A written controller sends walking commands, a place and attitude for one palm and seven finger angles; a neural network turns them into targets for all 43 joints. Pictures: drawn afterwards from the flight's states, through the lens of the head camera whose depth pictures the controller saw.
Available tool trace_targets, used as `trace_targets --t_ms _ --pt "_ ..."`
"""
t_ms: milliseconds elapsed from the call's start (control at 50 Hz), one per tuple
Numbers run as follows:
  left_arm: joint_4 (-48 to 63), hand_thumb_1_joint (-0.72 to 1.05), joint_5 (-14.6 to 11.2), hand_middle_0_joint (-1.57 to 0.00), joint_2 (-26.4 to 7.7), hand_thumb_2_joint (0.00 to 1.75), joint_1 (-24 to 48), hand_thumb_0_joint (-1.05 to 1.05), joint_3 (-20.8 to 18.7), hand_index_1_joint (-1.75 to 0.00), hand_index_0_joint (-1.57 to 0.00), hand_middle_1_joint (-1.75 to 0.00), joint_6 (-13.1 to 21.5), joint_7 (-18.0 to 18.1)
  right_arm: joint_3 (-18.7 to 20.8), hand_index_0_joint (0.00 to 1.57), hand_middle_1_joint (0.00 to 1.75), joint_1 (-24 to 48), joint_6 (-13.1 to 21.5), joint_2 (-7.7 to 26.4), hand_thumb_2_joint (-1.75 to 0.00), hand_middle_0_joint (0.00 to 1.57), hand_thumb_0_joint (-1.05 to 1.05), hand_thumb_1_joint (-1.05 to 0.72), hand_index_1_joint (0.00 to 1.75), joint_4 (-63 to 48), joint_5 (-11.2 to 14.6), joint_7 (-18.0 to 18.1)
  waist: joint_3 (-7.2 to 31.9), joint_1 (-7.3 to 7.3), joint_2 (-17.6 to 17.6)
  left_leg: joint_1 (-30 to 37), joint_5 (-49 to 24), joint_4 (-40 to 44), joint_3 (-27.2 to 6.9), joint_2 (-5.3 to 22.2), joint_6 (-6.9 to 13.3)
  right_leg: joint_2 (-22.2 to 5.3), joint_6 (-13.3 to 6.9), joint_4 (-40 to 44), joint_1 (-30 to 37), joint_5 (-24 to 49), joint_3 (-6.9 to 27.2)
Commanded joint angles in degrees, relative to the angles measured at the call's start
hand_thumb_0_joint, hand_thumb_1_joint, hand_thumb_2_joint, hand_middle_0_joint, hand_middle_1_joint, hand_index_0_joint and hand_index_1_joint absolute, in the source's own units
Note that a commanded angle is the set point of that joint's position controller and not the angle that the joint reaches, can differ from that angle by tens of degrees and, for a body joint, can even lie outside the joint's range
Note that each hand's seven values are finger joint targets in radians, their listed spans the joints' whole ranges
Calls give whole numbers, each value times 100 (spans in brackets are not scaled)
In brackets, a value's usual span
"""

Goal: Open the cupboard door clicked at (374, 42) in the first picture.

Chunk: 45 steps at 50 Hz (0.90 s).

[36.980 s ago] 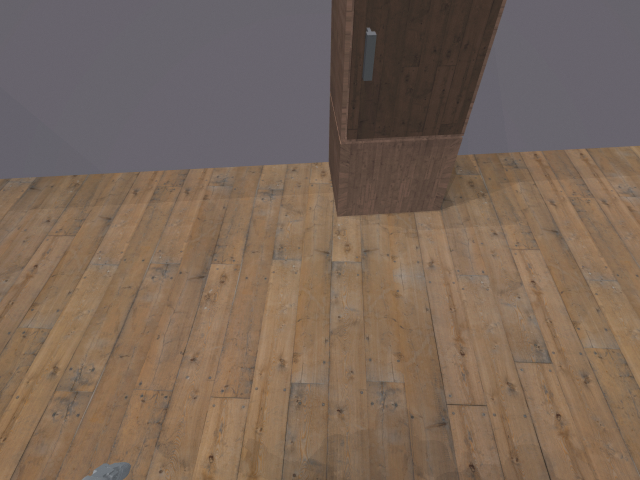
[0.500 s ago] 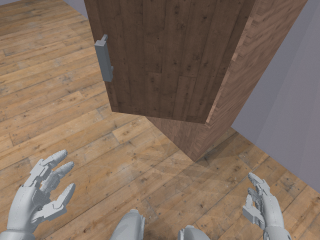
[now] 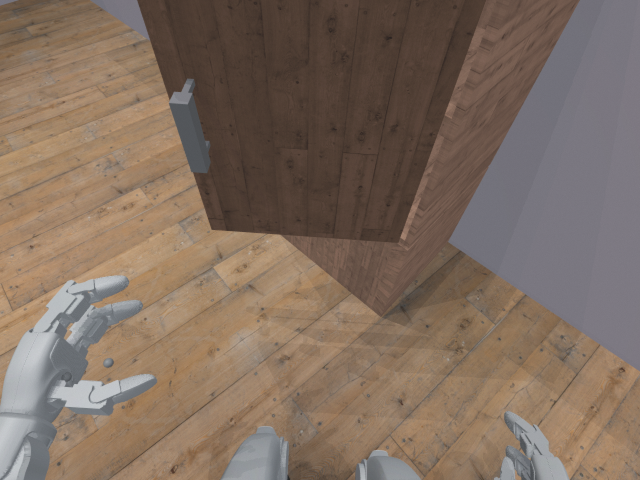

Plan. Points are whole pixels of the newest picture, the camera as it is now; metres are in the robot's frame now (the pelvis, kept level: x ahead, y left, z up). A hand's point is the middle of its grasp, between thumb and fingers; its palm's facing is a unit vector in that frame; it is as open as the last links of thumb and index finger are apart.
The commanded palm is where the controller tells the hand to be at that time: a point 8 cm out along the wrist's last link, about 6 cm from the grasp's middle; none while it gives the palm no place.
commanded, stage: raise the hand with hooked fingers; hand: left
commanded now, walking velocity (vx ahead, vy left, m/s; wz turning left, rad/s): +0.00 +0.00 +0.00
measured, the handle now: (195, 126) +0.61 +0.23 +0.06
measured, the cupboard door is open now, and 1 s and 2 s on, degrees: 40 40 40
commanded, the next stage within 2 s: move the hooked fingers beside the handle in 1.16 s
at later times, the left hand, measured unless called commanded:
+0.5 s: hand (69, 321) +0.27 +0.29 +0.07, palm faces +0.00 -1.00 -0.04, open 13.9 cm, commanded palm +0.25 +0.34 +0.07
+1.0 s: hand (87, 299) +0.29 +0.28 +0.07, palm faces +0.00 -1.00 -0.03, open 14.0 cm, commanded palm +0.27 +0.33 +0.08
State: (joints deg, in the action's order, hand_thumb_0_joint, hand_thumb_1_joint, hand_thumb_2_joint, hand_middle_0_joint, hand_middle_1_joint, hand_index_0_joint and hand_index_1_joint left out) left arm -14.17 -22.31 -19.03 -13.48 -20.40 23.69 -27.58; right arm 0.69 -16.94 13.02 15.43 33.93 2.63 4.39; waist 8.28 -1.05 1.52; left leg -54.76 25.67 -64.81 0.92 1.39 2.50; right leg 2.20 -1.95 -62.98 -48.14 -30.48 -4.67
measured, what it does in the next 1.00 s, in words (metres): stands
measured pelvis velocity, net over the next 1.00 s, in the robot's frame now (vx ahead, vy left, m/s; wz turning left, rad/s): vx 0.01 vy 0.01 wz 0.01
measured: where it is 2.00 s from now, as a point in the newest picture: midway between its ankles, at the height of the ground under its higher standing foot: outside the picture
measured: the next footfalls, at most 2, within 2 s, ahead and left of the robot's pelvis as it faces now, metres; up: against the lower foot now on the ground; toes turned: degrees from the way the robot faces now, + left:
none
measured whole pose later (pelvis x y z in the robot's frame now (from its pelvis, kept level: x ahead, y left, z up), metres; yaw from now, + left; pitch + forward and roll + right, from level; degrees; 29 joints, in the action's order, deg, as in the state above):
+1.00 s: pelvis +0.01 +0.01 +0.02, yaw +0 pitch +14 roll -3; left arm -24.6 -21.3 -23.8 0.4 -24.0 19.2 -30.5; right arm -1.6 -17.3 9.3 16.0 30.7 2.7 4.1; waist 7.2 -1.3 1.3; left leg -49.1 23.9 -58.8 0.9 0.9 2.9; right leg 2.0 -1.5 -56.3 -42.2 -28.2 -4.4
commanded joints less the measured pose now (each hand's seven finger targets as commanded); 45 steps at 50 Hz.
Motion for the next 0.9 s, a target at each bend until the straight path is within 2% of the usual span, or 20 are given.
trace_targets --t_ms 0,40,80,100,120,200,220,240,280,340,400,420,560,620,640,700,760,820,860,880 --pt "1316 -22 -89 -28 -1309 42 526 0 -646 -102 -28 -102 398 140 287 20 30 297 387 807 -90 20 0 -90 30 -921 -32 8 1329 157 344 1794 -1069 1105 -488 -10 -67 21 26 1035 287 858 241" --pt "1335 -27 -52 -28 -1184 40 569 0 -529 -105 -28 -105 353 182 269 20 30 300 350 816 -90 20 0 -90 30 -954 -28 1 1292 131 475 1938 -1001 1230 -527 -7 -99 5 31 1054 214 827 163" --pt "1272 -31 -16 -29 -1195 38 730 0 -481 -108 -29 -108 278 220 245 20 30 308 318 845 -90 20 0 -90 30 -976 -20 3 1131 83 532 1978 -671 1369 -598 2 -127 6 31 1103 112 643 119" --pt "1231 -34 0 -29 -1310 37 823 0 -540 -110 -29 -110 228 217 225 20 30 266 298 877 -90 20 0 -90 30 -1002 -29 8 1109 104 520 1999 -677 1416 -664 16 -146 34 -8 1070 139 676 94" --pt "1309 -36 36 -29 -1276 36 855 0 -476 -111 -29 -111 202 216 220 20 30 277 286 879 -90 20 0 -90 30 -1023 -21 4 1223 107 685 2216 -745 1480 -693 31 -178 21 -7 1071 103 715 70" --pt "1020 -45 29 -30 -1296 32 1112 0 -478 -117 -30 -117 1 166 181 20 30 229 212 904 -90 20 0 -90 30 -1099 -33 14 1052 73 488 2216 -692 1586 -774 29 -213 58 -20 1136 153 764 22" --pt "1004 -48 54 -30 -1317 31 1199 0 -469 -118 -30 -118 -21 139 175 20 30 226 187 914 -90 20 0 -90 30 -1102 -23 17 1101 54 488 2281 -639 1612 -774 39 -221 48 -3 1167 133 724 24" --pt "1037 -50 75 -30 -1311 30 1322 0 -435 -120 -30 -120 -36 120 170 20 30 239 180 917 -90 20 0 -90 30 -1105 -22 19 1151 56 644 2404 -631 1644 -815 46 -245 42 -9 1153 84 717 17" --pt "973 -50 87 -30 -1332 30 1442 0 -440 -120 -30 -120 -90 116 159 20 30 230 161 917 -90 20 0 -90 30 -1127 -32 26 1153 48 595 2528 -653 1718 -882 55 -272 38 -10 1182 77 748 -7" --pt "766 -50 53 -30 -1465 30 1603 0 -571 -120 -30 -120 -132 11 149 20 30 201 127 926 -90 20 0 -90 30 -1118 -31 35 1203 67 433 2483 -866 1651 -806 33 -263 54 -17 1231 213 852 19" --pt "595 -50 66 -30 -1611 30 1891 0 -634 -120 -30 -120 -191 -72 123 20 30 194 100 939 -90 20 0 -90 30 -1110 -45 51 1128 71 587 2472 -882 1659 -808 27 -272 64 -46 1233 204 871 28" --pt "630 -50 75 -30 -1636 30 1955 0 -641 -120 -30 -120 -196 -96 119 20 30 195 87 940 -90 20 0 -90 30 -1108 -35 47 1220 80 632 2579 -990 1689 -818 37 -300 55 -48 1237 229 896 12" --pt "489 -50 29 -30 -1871 30 2284 0 -806 -120 -30 -120 -220 -193 136 20 30 124 55 970 -90 20 0 -90 30 -1075 -22 70 1429 71 621 2778 -1273 1685 -768 39 -277 52 -27 1335 340 1038 46" --pt "238 -50 -1 -30 -2015 30 2380 0 -943 -120 -30 -120 -244 -239 126 20 30 65 31 972 -90 20 0 -90 30 -1030 -30 70 1402 98 575 2704 -1506 1644 -685 20 -251 59 -40 1379 488 1195 58" --pt "163 -50 1 -30 -1963 30 2433 0 -893 -120 -30 -120 -249 -253 139 20 30 56 20 974 -90 20 0 -90 30 -1019 -15 77 1364 61 503 2687 -1432 1643 -669 27 -234 63 -24 1401 457 1157 64" --pt "42 -50 -19 -30 -1829 30 2286 0 -764 -120 -30 -120 -295 -337 146 20 30 30 20 971 -90 20 0 -90 30 -1066 -9 50 1339 91 544 2669 -1533 1645 -657 10 -217 68 -43 1411 519 1229 65" --pt "-3 -50 -39 -30 -1917 30 2164 0 -883 -120 -30 -120 -311 -331 172 20 30 23 -16 976 -90 20 0 -90 30 -1087 -6 15 1387 122 378 2513 -1603 1591 -558 -20 -169 47 -6 1437 659 1382 102" --pt "-75 -50 -48 -30 -1931 30 2244 0 -918 -120 -30 -120 -251 -300 155 20 30 19 -53 972 -90 20 0 -90 30 -1093 -11 0 1293 86 268 2310 -1466 1529 -490 -36 -131 70 -5 1428 702 1365 146" --pt "45 -50 -61 -30 -1935 30 2328 0 -919 -120 -30 -120 -168 -282 167 20 30 47 -63 955 -90 20 0 -90 30 -1104 -2 1 1352 84 427 2319 -1365 1507 -442 -54 -112 48 10 1453 710 1313 209" --pt "67 -50 -64 -30 -1929 30 2338 0 -918 -120 -30 -120 -138 -257 162 20 30 48 -67 942 -90 20 0 -90 30 -1094 3 1 1336 76 394 2314 -1334 1512 -449 -49 -108 48 10 1465 711 1285 212"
